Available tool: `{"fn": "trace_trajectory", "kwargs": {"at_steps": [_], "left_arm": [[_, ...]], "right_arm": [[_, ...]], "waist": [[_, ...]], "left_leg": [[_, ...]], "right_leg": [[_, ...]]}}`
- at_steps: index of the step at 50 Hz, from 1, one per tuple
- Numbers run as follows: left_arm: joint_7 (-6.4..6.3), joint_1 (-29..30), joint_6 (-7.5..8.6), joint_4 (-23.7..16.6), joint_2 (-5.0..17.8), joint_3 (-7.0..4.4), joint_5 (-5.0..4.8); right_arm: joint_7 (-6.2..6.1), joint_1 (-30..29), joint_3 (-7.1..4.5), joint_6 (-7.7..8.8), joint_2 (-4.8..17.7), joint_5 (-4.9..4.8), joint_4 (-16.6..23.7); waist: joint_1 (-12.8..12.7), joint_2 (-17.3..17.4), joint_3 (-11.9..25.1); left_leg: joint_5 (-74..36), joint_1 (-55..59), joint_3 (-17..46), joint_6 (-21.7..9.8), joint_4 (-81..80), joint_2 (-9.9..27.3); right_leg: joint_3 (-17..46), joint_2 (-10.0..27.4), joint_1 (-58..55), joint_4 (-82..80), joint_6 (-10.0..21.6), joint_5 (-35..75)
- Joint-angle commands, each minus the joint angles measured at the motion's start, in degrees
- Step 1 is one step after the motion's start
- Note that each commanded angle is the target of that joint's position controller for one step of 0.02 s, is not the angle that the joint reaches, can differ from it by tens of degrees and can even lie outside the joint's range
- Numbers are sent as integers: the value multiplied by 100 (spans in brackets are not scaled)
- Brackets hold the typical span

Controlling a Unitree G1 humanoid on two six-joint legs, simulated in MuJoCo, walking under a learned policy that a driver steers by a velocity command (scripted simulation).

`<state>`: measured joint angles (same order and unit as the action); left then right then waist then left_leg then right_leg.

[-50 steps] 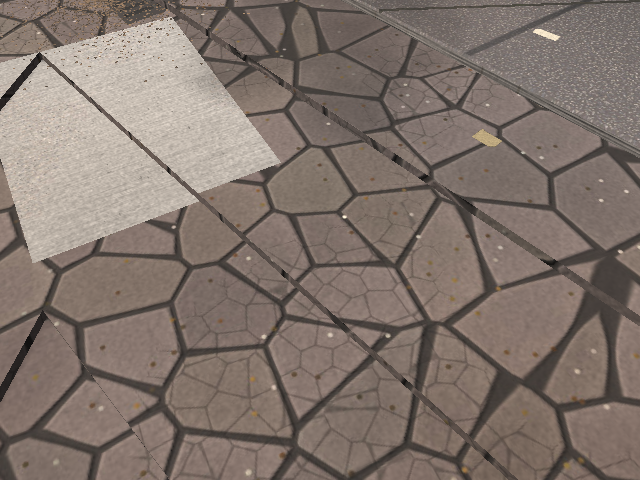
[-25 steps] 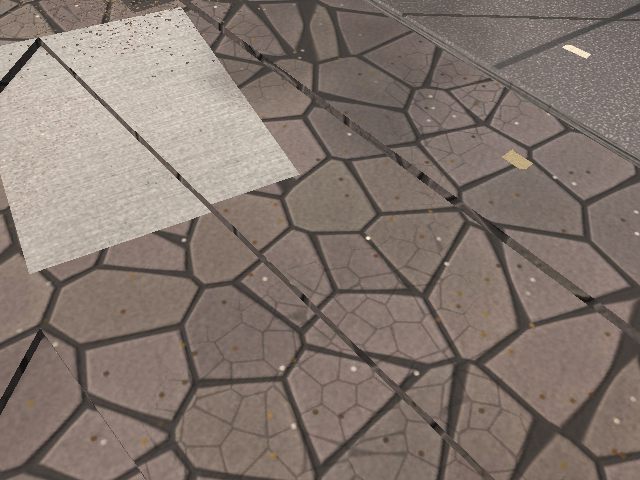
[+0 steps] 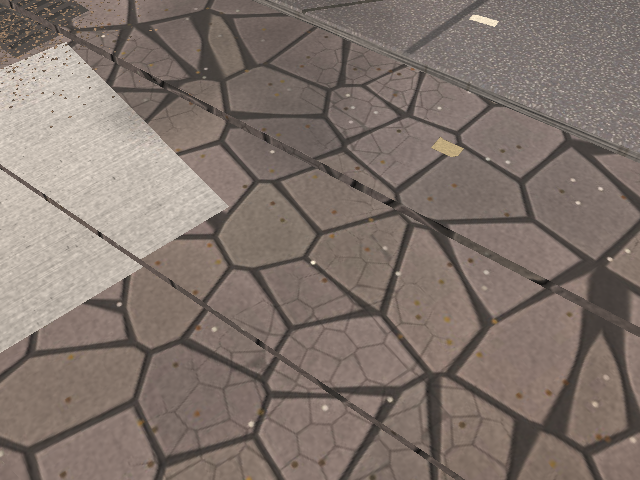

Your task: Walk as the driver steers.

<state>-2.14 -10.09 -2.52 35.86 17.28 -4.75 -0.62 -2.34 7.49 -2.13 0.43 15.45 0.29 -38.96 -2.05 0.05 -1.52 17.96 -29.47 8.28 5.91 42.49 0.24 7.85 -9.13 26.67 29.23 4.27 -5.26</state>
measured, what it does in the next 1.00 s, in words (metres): steps on the spot, turning right: left foot, then right foot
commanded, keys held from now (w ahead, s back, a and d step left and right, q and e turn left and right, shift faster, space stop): e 0.84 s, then w+e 0.12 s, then e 0.04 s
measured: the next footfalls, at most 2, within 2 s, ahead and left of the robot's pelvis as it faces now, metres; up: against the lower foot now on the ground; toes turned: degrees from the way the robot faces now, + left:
left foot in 0.06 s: +0.10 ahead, +0.15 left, +0.00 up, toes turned -6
right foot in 0.46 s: +0.01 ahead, -0.10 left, +0.00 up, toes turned -18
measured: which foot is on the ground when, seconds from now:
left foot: up 0.00-0.04, down 0.06-0.44, up 0.46-0.80, down 0.82-1.00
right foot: down 0.00-0.08, up 0.10-0.44, down 0.46-0.82, up 0.84-1.00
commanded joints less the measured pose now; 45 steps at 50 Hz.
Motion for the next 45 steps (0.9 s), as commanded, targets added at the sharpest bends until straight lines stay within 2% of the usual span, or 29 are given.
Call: {"fn": "trace_trajectory", "kwargs": {"at_steps": [1,3,4,5,6,7,8,11,13,15,17,19,21,22,23,24,25,27,29,33,36,37,39,40,41,42,43,44,45], "left_arm": [[-35,71,-35,-452,820,-229,-18],[-53,17,-81,-433,700,-196,-71],[-24,-198,-83,-510,653,-214,-123],[25,-276,-42,-461,651,-221,-169],[52,-360,6,-342,872,-331,-122],[28,-406,-32,-232,974,-369,-82],[-14,-456,-113,-212,978,-362,-16],[-31,-330,-316,-371,650,-205,-53],[10,121,-299,-600,410,-93,-73],[131,337,-230,-734,253,-29,-61],[255,236,-198,-768,197,2,-55],[291,-129,-221,-661,407,-86,-77],[283,-701,-251,-408,480,-174,-90],[245,-1001,-243,-229,587,-240,-57],[172,-1284,-200,-258,1062,-363,-32],[165,-936,-40,-533,1616,-416,197],[150,-578,124,-648,1345,-345,268],[49,7,206,-642,862,-196,56],[-43,139,164,-627,700,-127,-31],[-138,-133,48,-534,818,-189,-32],[-99,-125,-19,-502,942,-232,-34],[-57,-15,0,-545,924,-217,-24],[-16,200,-1,-566,845,-189,-117],[-22,250,-1,-575,774,-166,-155],[-26,110,7,-589,537,-96,-84],[-23,-48,39,-696,443,-87,-105],[-29,-224,73,-558,886,-214,-8],[16,-219,74,-466,1089,-292,-59],[45,-246,45,-399,993,-283,-44]], "right_arm": [[49,219,-185,125,523,-89,303],[82,541,-285,158,641,-115,144],[82,649,-416,141,1090,112,73],[75,439,-462,87,1112,171,171],[32,7,-436,93,996,205,372],[-9,-336,-387,98,840,172,538],[-24,-518,-338,109,727,110,593],[-97,-534,-134,36,389,92,689],[-159,-99,-159,-69,493,101,604],[-151,127,-286,-152,782,100,528],[-80,-51,-401,-171,1025,42,529],[5,-195,-448,-131,1055,-37,502],[5,-361,-447,-119,940,-136,456],[0,-81,-408,-135,681,-140,329],[30,-66,-338,-175,393,43,418],[-38,-569,-289,-115,316,43,861],[-58,-793,-338,-67,547,-49,871],[-67,-656,-428,-22,714,1,713],[-48,-605,-419,-4,609,68,682],[87,-660,-229,22,182,-12,626],[161,-578,-260,35,328,-86,578],[186,-449,-294,63,430,-81,563],[236,-149,-336,125,471,-75,491],[237,4,-370,152,515,-43,439],[205,206,-448,151,814,44,449],[190,52,-540,88,1270,173,431],[169,86,-484,127,968,206,539],[121,10,-379,150,656,141,590],[72,-116,-366,147,617,38,599]], "waist": [[89,-877,936],[268,-724,835],[37,500,1015],[117,1556,911],[25,1388,829],[-101,890,875],[-141,727,858],[-39,722,527],[274,755,311],[446,931,440],[377,1160,615],[227,1260,701],[-72,1016,670],[-88,399,486],[-98,-1079,175],[-83,-1812,335],[-134,-1312,398],[146,-733,322],[219,-762,516],[62,-648,743],[10,-874,622],[71,-1045,629],[278,-956,691],[369,-828,725],[328,-230,931],[12,1554,574],[133,1444,682],[129,953,583],[58,815,425]], "left_leg": [[28,806,-265,-114,-960,-253],[-705,1760,-288,-385,-2207,-31],[-550,2560,527,-898,-1960,799],[-994,2735,1293,-1414,-2289,1628],[-1639,2498,1460,-1547,-2329,1979],[-2011,2270,1086,-1433,-2226,1857],[-2354,2069,771,-1388,-2145,1739],[-1706,1736,-24,-1367,-2231,1318],[-1360,2330,-157,-1423,-2171,1312],[-1443,2767,-218,-1522,-2112,1513],[-1566,2583,-443,-1527,-2079,1632],[-1648,2233,-632,-1541,-2007,1678],[-1309,1716,-1006,-1292,-1595,1544],[-688,1200,-1399,-987,-831,1207],[1440,-535,-1738,-426,941,612],[2250,-1254,-821,-158,2199,-161],[1933,-1238,-393,-165,2780,-14],[865,-1251,-349,-189,2487,171],[363,-934,-417,-96,2195,78],[191,-203,-538,-83,479,-154],[209,432,-517,-114,-351,-314],[231,628,-574,-184,-425,-352],[-299,1140,-588,-330,-1449,-360],[-920,1637,-548,-435,-2036,-236],[-1291,2350,169,-744,-2189,640],[-1905,2454,1623,-1612,-2527,1716],[-1139,2387,2268,-2194,-2744,2291],[100,2292,1907,-2121,-2847,2060],[807,2279,1506,-1862,-2903,1713]], "right_leg": [[1974,1369,-725,-920,743,-1742],[1843,1017,-341,-405,400,-2163],[1183,468,506,254,18,-2743],[277,-101,1175,1693,-271,-2784],[163,3,1379,3086,-473,-2423],[37,176,1278,3829,-594,-2185],[-121,291,1209,4536,-716,-1977],[-478,568,1095,5055,-852,-1480],[-524,688,1396,3897,-900,-1477],[-638,878,1166,2906,-949,-1840],[-839,1078,387,2053,-861,-2228],[-1206,1058,-311,1628,-694,-2165],[-1444,915,-1194,462,-379,-1257],[-1191,763,-1728,-258,-149,-965],[708,1829,-2544,-653,447,311],[2821,2971,-1847,-1123,1798,820],[2558,2945,-1758,-1326,1863,415],[1622,2317,-1801,-1061,1136,72],[1238,2014,-1793,-799,940,930],[1075,1803,-1864,-611,845,800],[1438,1775,-1468,-645,876,203],[1622,1815,-1429,-560,899,659],[1802,1656,-1396,-281,703,786],[1777,1466,-1199,-78,483,401],[1452,1147,-673,657,179,-728],[242,223,588,1669,-210,-2615],[102,585,852,3112,-465,-3055],[97,795,1041,3648,-522,-2552],[0,887,1212,3834,-630,-2144]]}}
